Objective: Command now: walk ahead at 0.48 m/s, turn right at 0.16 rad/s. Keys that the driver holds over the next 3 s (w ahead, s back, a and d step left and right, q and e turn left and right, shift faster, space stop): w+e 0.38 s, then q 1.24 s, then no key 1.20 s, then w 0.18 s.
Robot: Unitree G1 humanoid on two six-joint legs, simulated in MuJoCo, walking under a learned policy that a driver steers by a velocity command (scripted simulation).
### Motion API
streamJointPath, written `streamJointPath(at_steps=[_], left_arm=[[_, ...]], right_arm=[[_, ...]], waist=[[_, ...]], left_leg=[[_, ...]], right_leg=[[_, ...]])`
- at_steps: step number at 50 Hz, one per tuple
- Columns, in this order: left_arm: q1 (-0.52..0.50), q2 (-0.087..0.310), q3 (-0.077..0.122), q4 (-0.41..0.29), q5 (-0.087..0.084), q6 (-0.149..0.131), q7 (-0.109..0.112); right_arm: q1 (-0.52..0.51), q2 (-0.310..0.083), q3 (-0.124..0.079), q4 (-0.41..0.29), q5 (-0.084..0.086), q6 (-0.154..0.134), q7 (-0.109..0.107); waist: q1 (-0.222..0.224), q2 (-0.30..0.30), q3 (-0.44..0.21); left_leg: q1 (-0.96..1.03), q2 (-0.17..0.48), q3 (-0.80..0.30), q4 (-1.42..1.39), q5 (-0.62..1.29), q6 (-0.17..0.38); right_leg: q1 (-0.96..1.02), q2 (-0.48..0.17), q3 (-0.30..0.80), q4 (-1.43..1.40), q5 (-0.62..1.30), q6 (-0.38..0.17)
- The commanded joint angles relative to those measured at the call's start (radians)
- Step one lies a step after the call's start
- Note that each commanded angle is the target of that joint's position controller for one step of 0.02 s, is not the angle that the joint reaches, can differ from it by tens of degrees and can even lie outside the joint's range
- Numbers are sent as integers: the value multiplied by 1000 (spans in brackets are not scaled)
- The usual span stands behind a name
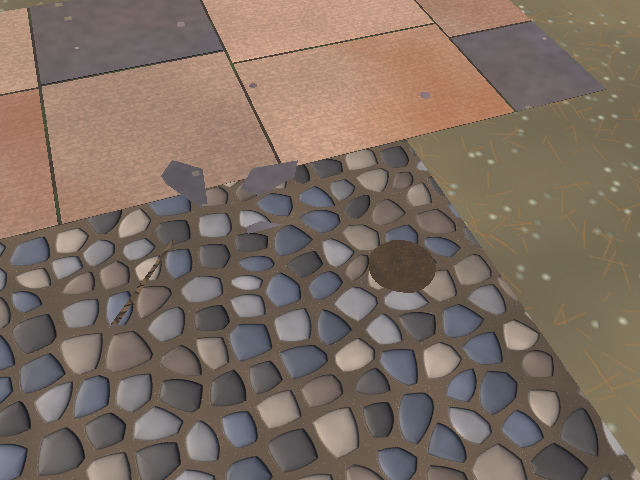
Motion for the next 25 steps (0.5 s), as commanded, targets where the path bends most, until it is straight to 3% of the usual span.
streamJointPath(at_steps=[1, 3, 6, 12, 16, 19, 21, 22, 23, 24, 25], left_arm=[[56, 66, 18, -35, 14, 10, -12], [47, 50, 20, -38, 15, 29, -21], [-64, 50, 24, -75, 12, 47, -30], [-276, 27, 13, -155, 6, 39, -43], [-387, 15, 0, -208, 10, 37, -46], [-349, 36, 9, -211, 14, 37, -41], [-187, 52, 21, -156, 28, 26, -29], [-58, 72, 32, -109, 38, 11, -22], [79, 122, 49, -67, 59, -1, -10], [103, 230, 71, -59, 66, -2, 1], [149, 231, 79, -66, 1, 9, 6]], right_arm=[[84, -56, -9, 1, 4, -29, -8], [141, -58, -7, 27, 5, -48, -11], [197, -77, -10, 44, 5, -57, -16], [281, -62, 2, 67, 8, -56, -29], [358, -70, 4, 97, 5, -46, -47], [353, -99, -1, 102, 1, -33, -61], [358, -101, 0, 115, -5, -20, -64], [350, -98, 3, 115, 1, -18, -58], [311, -77, 13, 92, 21, -22, -49], [448, 53, 38, 70, 57, -19, -33], [377, -65, 3, 76, 57, -7, -47]], waist=[[-5, 68, -23], [3, 69, -22], [-7, 65, 18], [-50, 64, 46], [-83, 73, 54], [-48, 106, 10], [13, 130, -53], [69, 129, -106], [138, 88, -189], [47, -172, -354], [100, 36, -430]], left_leg=[[149, 295, -343, -381, -54, 83], [139, 286, -263, -398, 42, 74], [174, 274, -168, -434, 78, 50], [266, 238, -6, -409, 334, -2], [395, 265, 55, -356, 534, -7], [478, 290, 102, -216, 904, -17], [463, 296, 92, 7, 1108, -7], [400, 286, 85, 174, 994, -4], [197, 247, 89, 422, 664, -14], [-184, 50, 72, 845, -481, -57], [-209, 12, -158, 943, -427, -55]], right_leg=[[-218, -94, 54, 35, 90, -3], [-219, -94, 46, 12, 109, 7], [-348, -108, 35, -40, 207, 20], [-423, -81, -50, -308, 384, 38], [-404, -51, -140, -476, 366, 13], [-301, 19, -194, -523, 244, -39], [-126, 81, -186, -568, 175, -85], [41, 78, -145, -678, 265, -113], [309, -56, -22, -708, 466, -157], [688, -468, 411, -617, 1098, -337], [627, -462, 424, -653, 1168, -370]])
